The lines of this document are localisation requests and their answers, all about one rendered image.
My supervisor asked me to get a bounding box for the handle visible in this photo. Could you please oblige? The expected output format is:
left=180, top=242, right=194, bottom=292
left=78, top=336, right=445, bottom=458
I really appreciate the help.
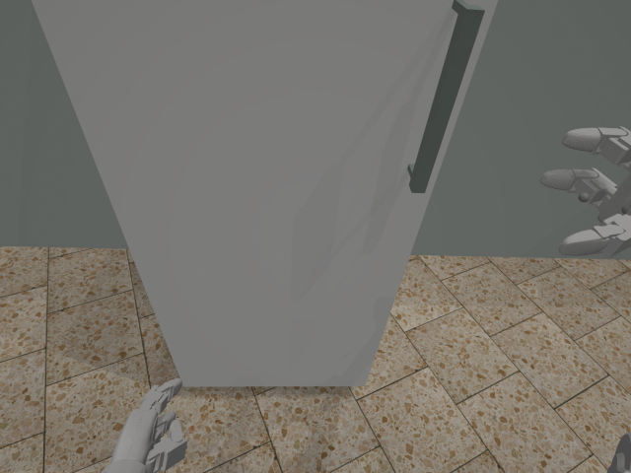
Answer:
left=407, top=0, right=485, bottom=193

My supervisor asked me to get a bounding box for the robot right hand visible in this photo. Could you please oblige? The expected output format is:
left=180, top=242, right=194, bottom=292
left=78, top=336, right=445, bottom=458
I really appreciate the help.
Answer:
left=540, top=126, right=631, bottom=258

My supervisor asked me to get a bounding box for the robot left hand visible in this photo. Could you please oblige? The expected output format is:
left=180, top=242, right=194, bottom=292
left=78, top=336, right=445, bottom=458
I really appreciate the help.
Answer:
left=110, top=378, right=187, bottom=473

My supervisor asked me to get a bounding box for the right robot upper arm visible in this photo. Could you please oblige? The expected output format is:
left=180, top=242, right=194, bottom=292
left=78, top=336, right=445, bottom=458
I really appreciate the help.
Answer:
left=607, top=433, right=631, bottom=473

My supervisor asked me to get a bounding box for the fridge door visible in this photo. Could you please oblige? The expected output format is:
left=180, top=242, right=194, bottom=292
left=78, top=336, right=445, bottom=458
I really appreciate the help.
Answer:
left=32, top=0, right=498, bottom=387

